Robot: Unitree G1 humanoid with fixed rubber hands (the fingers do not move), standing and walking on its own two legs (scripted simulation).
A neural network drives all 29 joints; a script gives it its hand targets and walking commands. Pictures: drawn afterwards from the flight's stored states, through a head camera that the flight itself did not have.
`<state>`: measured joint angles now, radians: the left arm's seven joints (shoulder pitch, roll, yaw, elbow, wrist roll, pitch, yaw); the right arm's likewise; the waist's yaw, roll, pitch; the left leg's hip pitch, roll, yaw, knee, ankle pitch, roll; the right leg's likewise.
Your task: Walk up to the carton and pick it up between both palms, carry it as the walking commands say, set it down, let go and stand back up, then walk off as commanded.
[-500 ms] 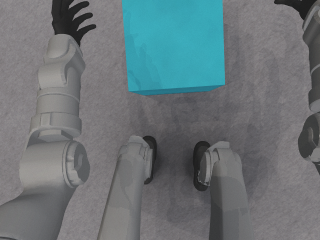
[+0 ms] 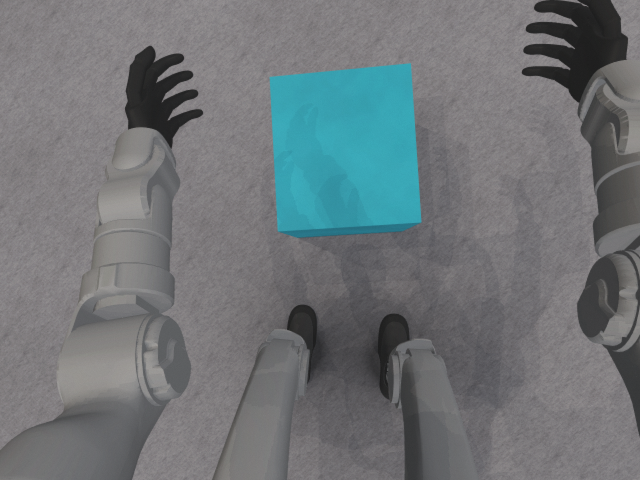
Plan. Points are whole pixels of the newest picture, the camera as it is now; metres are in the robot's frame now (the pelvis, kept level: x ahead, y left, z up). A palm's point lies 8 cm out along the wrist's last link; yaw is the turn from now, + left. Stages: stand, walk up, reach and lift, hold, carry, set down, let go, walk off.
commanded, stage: set down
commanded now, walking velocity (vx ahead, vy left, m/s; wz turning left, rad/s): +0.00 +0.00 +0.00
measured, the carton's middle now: (344, 164) +0.55 +0.03 -0.52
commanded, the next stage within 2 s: let go in 0.10 s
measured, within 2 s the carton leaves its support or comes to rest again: neither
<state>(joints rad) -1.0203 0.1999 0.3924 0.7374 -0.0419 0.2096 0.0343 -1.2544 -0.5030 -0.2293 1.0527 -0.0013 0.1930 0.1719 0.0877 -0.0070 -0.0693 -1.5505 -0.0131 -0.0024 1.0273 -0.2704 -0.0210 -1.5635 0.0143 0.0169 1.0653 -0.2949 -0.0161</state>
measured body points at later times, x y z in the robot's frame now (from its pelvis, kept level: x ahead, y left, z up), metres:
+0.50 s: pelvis +0.05 +0.01 +0.07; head +0.26 +0.00 +0.46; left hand +0.39 +0.25 -0.03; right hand +0.43 -0.23 -0.04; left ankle +0.08 +0.13 -0.62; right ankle +0.07 -0.11 -0.62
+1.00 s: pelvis +0.09 +0.01 +0.12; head +0.14 +0.01 +0.57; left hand +0.26 +0.24 +0.04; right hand +0.27 -0.22 +0.04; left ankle +0.08 +0.13 -0.62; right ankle +0.07 -0.11 -0.62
